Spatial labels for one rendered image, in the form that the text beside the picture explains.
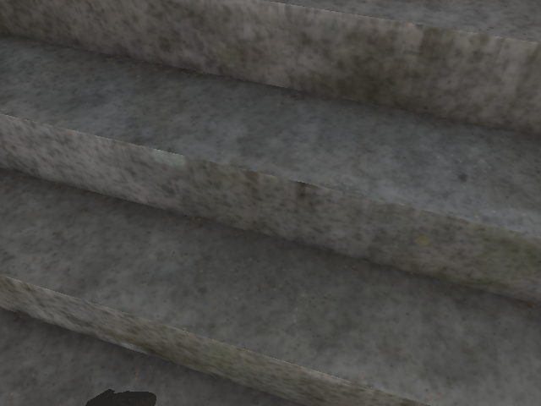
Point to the left robot hand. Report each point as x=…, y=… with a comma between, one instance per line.
x=109, y=398

